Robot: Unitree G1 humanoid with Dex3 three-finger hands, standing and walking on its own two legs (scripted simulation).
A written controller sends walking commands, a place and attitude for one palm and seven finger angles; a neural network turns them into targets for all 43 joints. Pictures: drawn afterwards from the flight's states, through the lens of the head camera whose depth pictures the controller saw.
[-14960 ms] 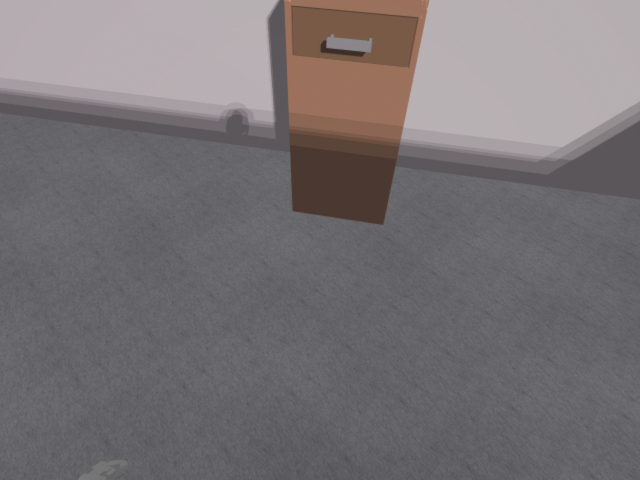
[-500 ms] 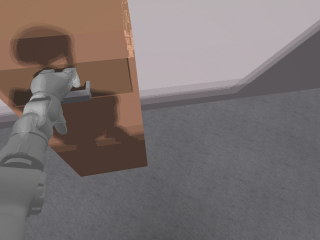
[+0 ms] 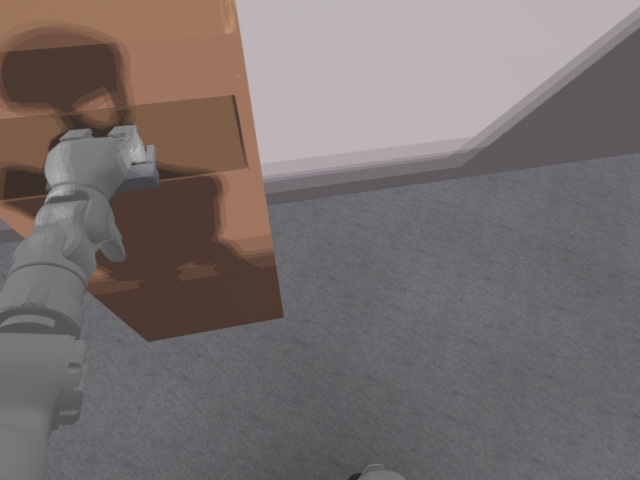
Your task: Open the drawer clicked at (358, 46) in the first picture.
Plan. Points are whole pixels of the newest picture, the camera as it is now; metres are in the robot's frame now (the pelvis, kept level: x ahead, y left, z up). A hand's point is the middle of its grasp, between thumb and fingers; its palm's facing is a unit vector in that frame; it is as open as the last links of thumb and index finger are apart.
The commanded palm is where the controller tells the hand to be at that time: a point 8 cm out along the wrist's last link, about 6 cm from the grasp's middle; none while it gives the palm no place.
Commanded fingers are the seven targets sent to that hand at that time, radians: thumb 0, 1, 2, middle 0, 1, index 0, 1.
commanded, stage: lower the fingers behind the handle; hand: left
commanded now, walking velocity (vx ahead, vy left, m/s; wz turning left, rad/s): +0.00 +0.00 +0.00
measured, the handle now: (106, 169) +0.53 +0.28 +0.04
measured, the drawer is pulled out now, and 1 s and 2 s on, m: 0.00 0.00 0.00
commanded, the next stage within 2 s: close the thumb around the handle in 0.80 s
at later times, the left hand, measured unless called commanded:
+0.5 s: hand (107, 209) +0.47 +0.28 +0.02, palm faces -0.06 +0.00 -1.00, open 13.9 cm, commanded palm +0.46 +0.27 +0.07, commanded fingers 0.00 -0.50 0.30 -0.30 -1.20 -0.30 -1.20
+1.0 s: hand (114, 207) +0.48 +0.27 +0.02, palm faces -0.06 -0.01 -1.00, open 13.7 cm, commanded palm +0.46 +0.26 +0.07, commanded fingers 0.00 -0.16 0.44 -0.32 -1.24 -0.32 -1.24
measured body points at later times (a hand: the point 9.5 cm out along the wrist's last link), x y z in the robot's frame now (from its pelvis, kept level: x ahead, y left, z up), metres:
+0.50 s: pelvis +0.00 +0.00 -0.01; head +0.10 +0.01 +0.43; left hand +0.47 +0.27 +0.07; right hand +0.01 -0.28 -0.14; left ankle -0.03 +0.11 -0.71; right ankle +0.00 -0.12 -0.71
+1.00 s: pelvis +0.00 +0.01 -0.01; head +0.11 +0.01 +0.43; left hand +0.48 +0.27 +0.07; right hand +0.00 -0.27 -0.14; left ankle -0.03 +0.11 -0.71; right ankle +0.00 -0.12 -0.71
